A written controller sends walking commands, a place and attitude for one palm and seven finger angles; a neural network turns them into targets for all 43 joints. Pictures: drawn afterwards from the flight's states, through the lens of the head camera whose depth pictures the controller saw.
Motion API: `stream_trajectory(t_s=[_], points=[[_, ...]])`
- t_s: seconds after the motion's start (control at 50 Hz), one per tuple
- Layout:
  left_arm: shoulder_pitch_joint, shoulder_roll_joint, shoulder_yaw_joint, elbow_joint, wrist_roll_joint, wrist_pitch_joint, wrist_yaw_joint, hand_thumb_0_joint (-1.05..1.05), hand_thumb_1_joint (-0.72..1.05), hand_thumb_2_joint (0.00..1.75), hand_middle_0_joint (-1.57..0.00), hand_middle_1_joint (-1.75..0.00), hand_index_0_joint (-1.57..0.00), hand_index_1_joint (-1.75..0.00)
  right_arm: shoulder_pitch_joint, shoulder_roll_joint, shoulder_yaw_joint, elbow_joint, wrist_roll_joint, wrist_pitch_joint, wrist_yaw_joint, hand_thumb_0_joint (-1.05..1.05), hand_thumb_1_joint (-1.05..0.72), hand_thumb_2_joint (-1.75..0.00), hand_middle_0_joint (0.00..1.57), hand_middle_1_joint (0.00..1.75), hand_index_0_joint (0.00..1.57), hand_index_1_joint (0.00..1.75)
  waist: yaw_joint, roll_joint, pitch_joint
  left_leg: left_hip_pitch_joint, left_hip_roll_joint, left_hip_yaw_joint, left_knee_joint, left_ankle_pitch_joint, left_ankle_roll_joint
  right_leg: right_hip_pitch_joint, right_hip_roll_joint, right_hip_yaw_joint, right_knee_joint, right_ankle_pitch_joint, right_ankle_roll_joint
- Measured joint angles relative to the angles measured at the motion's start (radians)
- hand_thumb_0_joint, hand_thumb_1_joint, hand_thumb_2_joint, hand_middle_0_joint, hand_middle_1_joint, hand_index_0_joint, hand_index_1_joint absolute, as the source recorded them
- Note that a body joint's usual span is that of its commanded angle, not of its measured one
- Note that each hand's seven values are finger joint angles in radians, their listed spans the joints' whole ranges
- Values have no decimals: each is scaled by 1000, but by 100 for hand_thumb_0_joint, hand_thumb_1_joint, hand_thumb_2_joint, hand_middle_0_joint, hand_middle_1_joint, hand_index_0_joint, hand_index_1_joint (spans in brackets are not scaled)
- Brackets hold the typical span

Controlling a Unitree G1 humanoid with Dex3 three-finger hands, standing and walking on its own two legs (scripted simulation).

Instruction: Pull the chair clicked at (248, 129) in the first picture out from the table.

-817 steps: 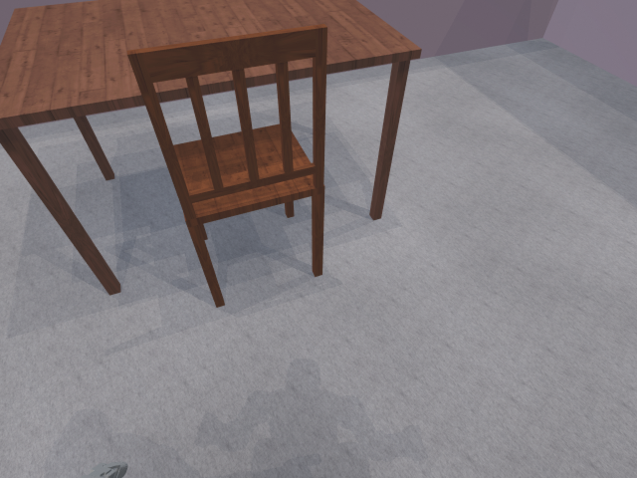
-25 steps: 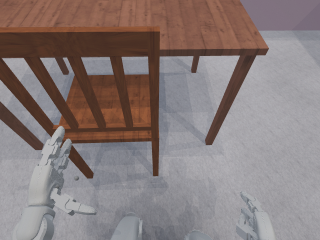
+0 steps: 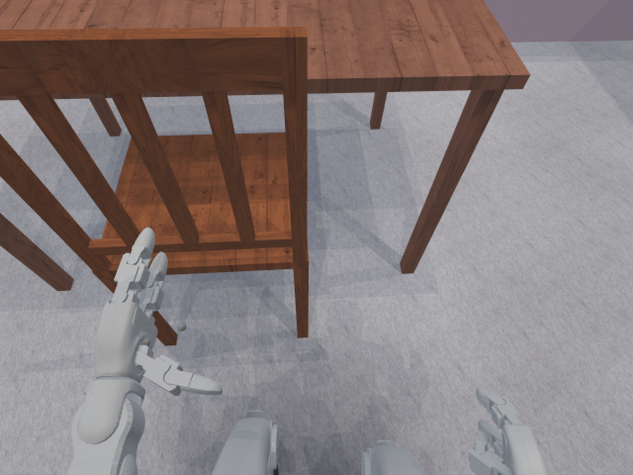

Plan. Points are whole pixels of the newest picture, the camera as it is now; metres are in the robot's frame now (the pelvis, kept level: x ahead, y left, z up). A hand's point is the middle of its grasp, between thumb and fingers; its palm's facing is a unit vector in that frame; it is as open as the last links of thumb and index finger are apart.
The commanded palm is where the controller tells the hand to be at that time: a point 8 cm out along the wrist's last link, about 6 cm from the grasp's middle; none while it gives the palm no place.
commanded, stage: aim the fingers beside a spindle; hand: left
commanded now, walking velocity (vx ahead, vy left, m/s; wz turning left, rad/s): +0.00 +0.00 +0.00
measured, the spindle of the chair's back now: (165, 181) +0.50 +0.25 +0.03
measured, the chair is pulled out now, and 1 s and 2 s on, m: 0.00 0.00 0.00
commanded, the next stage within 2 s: push the fingers through the gap in 1.40 s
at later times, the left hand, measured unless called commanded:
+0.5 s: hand (219, 293) +0.33 +0.14 +0.02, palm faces +0.06 -1.00 -0.01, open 16.9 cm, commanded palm +0.31 +0.19 +0.02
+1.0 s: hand (239, 276) +0.36 +0.12 +0.01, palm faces +0.07 -1.00 -0.02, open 16.9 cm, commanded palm +0.33 +0.18 +0.00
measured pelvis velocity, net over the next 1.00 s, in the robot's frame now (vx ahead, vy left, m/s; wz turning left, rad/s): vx -0.01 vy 0.00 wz -0.03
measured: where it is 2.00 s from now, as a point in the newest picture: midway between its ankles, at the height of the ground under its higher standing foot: outside the picture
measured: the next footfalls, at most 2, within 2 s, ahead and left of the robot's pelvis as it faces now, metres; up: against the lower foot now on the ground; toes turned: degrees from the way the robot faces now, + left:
none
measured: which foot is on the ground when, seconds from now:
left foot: down 0.00-1.00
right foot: down 0.00-1.00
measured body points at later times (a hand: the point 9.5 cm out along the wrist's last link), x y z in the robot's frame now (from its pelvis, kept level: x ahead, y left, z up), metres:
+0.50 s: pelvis +0.00 +0.00 -0.01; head +0.09 +0.01 +0.43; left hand +0.32 +0.20 +0.02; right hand +0.15 -0.24 -0.12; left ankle +0.06 +0.13 -0.64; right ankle -0.02 -0.12 -0.64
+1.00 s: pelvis -0.01 +0.00 -0.02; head +0.10 +0.00 +0.42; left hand +0.35 +0.18 +0.01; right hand +0.12 -0.25 -0.14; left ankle +0.06 +0.13 -0.64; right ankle -0.02 -0.12 -0.64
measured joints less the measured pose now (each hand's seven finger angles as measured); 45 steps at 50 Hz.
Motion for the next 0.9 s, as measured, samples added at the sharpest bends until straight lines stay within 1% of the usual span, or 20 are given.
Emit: stream_trajectory(t_s=[0.12, 0.24, 0.42, 0.6, 0.76, 0.84, 0.9], points=[[-84, -7, -13, 45, 23, 7, 38, -1, -50, 30, -6, -8, -7, -8, -15, 8, 5, 2, -4, 23, 5, 1, -90, -90, 21, 30, 20, 30, -5, -3, 2, -32, 1, 0, 24, -3, 2, -32, 0, 1, 25, -5, 1], [-116, -14, -29, 67, 38, 11, 66, -1, -50, 30, -6, -8, -7, -8, -9, 14, 7, -7, -5, 50, 17, 1, -90, -90, 21, 30, 20, 30, -10, -3, -5, -35, 2, 6, 23, -4, 4, -39, 1, 8, 25, -3, 4], [-191, -34, -53, 143, 75, -8, 119, -1, -50, 30, -6, -8, -7, -8, -7, 11, 6, -5, -13, 83, 27, 1, -90, -90, 21, 30, 20, 30, -17, -8, -7, -65, 1, 8, 43, -8, 5, -70, -1, 11, 49, -10, 4], [-278, -29, -35, 230, 84, -25, 140, -1, -50, 30, -6, -8, -7, -8, -10, 10, 1, 7, -17, 116, 34, 1, -90, -90, 21, 30, 20, 30, -27, -11, -9, -96, 6, 8, 62, -14, 3, -103, 3, 13, 71, -15, 2], [-342, -48, -59, 290, 101, -44, 166, -1, -50, 30, -6, -8, -6, -8, -5, 7, -5, 17, -21, 132, 42, 1, -90, -90, 21, 30, 20, 30, -30, -6, -12, -119, 4, 10, 75, -16, 3, -128, 2, 15, 87, -20, 2], [-388, -54, -47, 341, 115, -53, 181, -1, -50, 30, -6, -8, -7, -8, -8, 11, -4, 18, -26, 143, 46, 1, -90, -90, 21, 30, 20, 30, -38, -8, -14, -139, 6, 12, 87, -18, 3, -151, 2, 18, 104, -24, 1], [-400, -50, -30, 345, 118, -55, 190, -1, -50, 30, -6, -8, -7, -8, -7, 16, -5, 14, -28, 152, 50, 1, -90, -90, 21, 30, 20, 30, -42, -10, -15, -149, 9, 16, 94, -20, 2, -164, 5, 23, 113, -26, 0]])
